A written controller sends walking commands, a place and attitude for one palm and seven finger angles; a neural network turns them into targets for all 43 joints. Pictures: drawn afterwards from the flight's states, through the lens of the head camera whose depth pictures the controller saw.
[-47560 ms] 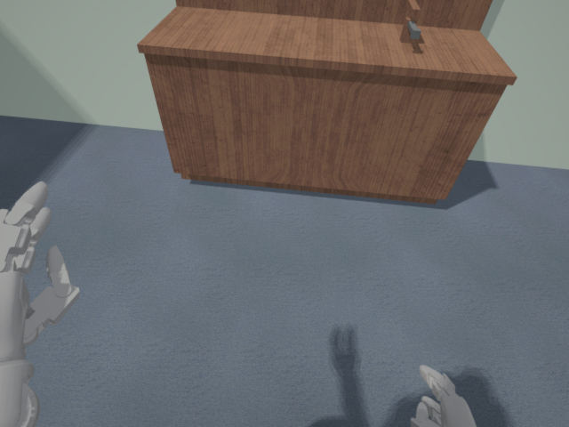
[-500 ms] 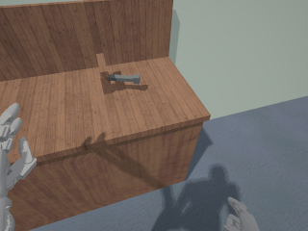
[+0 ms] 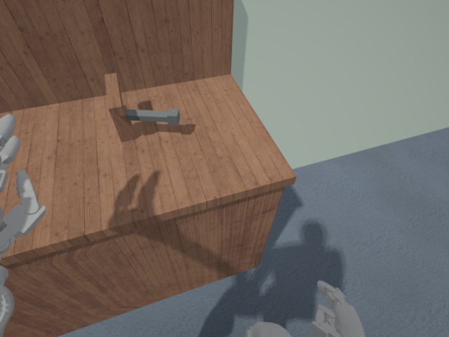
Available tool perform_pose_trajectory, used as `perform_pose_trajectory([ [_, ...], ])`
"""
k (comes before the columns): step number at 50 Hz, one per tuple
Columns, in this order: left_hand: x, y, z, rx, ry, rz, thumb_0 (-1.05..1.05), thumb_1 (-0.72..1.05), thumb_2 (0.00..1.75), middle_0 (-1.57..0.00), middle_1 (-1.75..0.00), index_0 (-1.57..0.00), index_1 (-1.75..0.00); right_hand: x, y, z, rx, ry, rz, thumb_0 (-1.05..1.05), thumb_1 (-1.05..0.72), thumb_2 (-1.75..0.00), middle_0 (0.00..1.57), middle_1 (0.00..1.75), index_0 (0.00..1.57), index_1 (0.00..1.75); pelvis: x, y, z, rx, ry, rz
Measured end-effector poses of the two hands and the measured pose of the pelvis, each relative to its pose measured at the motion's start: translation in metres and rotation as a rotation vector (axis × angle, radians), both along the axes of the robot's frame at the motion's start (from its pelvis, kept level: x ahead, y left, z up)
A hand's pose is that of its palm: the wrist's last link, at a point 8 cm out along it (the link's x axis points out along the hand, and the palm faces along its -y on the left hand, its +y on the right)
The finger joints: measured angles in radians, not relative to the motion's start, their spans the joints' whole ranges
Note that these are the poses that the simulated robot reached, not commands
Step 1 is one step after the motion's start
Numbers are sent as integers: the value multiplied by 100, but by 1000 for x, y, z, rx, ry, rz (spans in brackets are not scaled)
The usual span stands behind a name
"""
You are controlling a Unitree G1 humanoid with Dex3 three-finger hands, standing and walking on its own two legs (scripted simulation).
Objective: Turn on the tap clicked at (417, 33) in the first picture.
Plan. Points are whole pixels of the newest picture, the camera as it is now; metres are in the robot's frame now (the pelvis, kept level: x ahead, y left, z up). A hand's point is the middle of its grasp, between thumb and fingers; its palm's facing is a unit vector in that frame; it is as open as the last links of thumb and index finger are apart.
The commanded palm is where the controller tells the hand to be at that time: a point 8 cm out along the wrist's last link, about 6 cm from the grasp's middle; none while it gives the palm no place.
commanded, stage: shuffle to correct the standing spot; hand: left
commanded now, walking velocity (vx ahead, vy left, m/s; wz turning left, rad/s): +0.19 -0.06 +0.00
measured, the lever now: (173, 116) +0.58 +0.15 +0.04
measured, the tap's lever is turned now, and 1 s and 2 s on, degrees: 68 68 68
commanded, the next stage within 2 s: come to a stop and stand still in 0.26 s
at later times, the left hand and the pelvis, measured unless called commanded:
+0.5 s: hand (113, 146) +0.33 +0.18 +0.19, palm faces +0.42 -0.82 -0.40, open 7.4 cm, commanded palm +0.27 +0.22 +0.19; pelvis +0.11 -0.06 +0.00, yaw +1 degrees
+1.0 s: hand (96, 154) +0.32 +0.21 +0.18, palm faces +0.39 -0.82 -0.41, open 7.4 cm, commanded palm +0.27 +0.24 +0.19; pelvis +0.11 -0.04 +0.01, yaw +1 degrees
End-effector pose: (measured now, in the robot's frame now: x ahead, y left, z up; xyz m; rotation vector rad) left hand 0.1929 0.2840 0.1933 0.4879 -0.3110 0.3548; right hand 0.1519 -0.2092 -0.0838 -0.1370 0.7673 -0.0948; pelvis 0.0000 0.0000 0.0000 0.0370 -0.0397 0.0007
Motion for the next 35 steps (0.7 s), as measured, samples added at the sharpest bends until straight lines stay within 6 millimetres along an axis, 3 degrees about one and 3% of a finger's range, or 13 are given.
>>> perform_pose_trajectory([
  [5, 8, -33, 13, 114, 9, -21, 1, 89, 90, -21, -30, -20, -30, 20, -14, -13, 49, -5, 29, 1, -90, -90, 20, 30, 20, 30, 26, -24, -6, -20, 15, -1],
  [9, 19, -41, 6, 86, 23, 24, 1, 89, 90, -22, -30, -21, -30, 37, -37, -23, 18, 56, 42, 1, -90, -90, 20, 30, 20, 30, 42, -38, -6, -40, 1, 19],
  [15, 47, -44, -8, -36, 71, 77, 1, 89, 90, -22, -30, -21, -30, 66, -70, 4, -69, 70, 39, 1, -90, -90, 20, 30, 20, 30, 68, -50, 11, -8, 24, 13],
  [20, 73, -54, -6, -45, -15, 11, 1, 89, 90, -22, -30, -21, -30, 101, -87, 20, -141, -30, 9, 1, -90, -90, 20, 30, 20, 30, 92, -51, 2, -17, 9, 7],
  [25, 97, -63, 11, 23, -52, -5, 1, 89, 90, -22, -30, -21, -30, 134, -86, 25, -94, -99, -5, 1, -90, -90, 20, 30, 20, 30, 112, -61, 2, 9, 5, 13],
  [29, 105, -70, 22, 56, -19, 24, 1, 89, 90, -22, -30, -21, -30, 150, -78, 19, -20, -99, 21, 1, -90, -90, 20, 30, 20, 30, 124, -68, 7, -29, 10, 32],
  [35, 105, -71, 1, -5, 133, 78, 1, 89, 90, -22, -30, -21, -30, 154, -73, 17, 6, -44, 44, 1, -90, -90, 20, 30, 20, 30, 132, -71, 18, 8, 29, 9],
])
